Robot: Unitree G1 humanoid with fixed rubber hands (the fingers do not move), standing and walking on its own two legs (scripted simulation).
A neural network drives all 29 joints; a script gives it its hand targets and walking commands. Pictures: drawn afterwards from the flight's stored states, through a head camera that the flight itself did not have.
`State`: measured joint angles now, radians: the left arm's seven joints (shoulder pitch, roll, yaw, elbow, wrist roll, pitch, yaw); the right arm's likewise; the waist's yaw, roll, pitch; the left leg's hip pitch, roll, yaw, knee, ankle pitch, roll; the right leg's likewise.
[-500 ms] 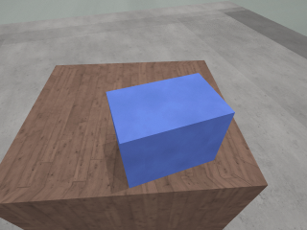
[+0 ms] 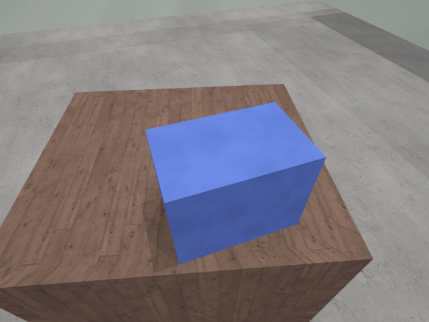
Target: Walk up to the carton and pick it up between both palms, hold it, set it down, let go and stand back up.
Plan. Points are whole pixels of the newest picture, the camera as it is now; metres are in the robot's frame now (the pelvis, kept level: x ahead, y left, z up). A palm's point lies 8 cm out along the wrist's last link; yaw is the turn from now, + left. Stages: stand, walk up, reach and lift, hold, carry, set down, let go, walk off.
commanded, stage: stand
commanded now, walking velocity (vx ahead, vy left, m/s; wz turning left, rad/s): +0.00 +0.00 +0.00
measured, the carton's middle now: (228, 181) +0.43 -0.01 +0.02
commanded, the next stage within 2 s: none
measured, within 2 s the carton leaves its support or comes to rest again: neither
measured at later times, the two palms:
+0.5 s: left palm out of the picture +0.00 +0.24 -0.14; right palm out of the picture +0.01 -0.24 -0.13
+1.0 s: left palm out of the picture -0.01 +0.23 -0.14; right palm out of the picture +0.00 -0.24 -0.13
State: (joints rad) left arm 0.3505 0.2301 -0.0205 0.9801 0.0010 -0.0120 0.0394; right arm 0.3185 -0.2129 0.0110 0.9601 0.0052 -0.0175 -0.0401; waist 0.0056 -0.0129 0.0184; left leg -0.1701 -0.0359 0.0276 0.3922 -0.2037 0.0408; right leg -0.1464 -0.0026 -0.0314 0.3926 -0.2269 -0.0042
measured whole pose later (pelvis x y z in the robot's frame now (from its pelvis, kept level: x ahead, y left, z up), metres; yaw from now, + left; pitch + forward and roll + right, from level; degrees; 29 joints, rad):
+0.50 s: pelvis +0.00 +0.00 +0.00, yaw +0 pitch -1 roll +0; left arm 0.35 0.21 -0.02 1.02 0.00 -0.01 0.05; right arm 0.32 -0.20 0.01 1.00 0.01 -0.02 -0.05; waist 0.00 -0.01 0.02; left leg -0.16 -0.03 0.03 0.39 -0.21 0.04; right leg -0.14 0.00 -0.03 0.39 -0.23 -0.01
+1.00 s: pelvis +0.00 -0.01 +0.00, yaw +0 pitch -1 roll +0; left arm 0.34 0.21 -0.01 1.05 0.00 -0.01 0.05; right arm 0.34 -0.19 0.02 1.02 0.00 -0.02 -0.05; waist 0.01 -0.02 0.04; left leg -0.16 -0.03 0.03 0.40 -0.21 0.03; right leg -0.14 0.01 -0.03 0.39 -0.23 -0.01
